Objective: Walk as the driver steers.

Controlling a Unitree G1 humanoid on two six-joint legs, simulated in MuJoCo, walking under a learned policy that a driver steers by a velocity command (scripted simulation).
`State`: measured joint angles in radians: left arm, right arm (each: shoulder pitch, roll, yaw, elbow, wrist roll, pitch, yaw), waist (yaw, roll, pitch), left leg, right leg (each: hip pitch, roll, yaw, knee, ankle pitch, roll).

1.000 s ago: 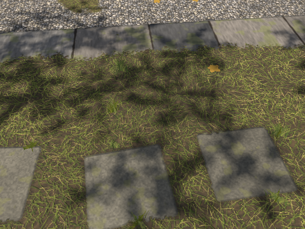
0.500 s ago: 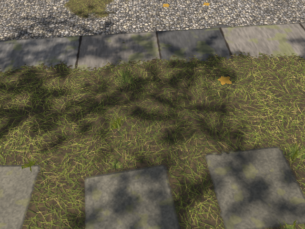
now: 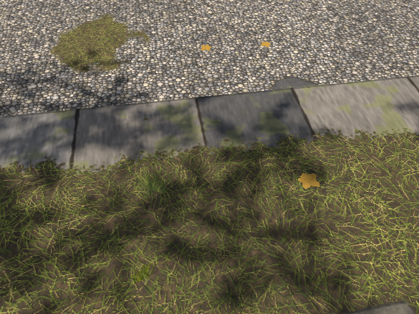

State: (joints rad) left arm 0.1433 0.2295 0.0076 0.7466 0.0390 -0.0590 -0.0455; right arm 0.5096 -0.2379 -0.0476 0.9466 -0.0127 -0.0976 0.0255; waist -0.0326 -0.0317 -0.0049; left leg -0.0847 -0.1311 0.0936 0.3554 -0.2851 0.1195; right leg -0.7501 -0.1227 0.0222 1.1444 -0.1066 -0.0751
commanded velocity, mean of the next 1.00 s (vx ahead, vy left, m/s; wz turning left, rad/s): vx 0.90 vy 0.00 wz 0.00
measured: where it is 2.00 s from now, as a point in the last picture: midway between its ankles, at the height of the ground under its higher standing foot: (196, 169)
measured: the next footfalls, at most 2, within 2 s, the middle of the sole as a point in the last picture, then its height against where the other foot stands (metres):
right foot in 0.24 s outside the picture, level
left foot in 0.70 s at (186, 216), level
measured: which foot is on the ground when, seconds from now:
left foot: down 0.00-0.26, up 0.28-0.68, down 0.70-1.00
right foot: up 0.00-0.22, down 0.24-0.68, up 0.70-1.00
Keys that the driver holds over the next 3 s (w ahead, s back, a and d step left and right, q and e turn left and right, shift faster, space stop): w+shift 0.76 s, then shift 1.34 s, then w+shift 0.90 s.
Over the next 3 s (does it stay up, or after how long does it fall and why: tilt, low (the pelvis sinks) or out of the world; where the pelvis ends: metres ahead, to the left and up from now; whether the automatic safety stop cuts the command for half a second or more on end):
stays up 1.60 0.03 -0.09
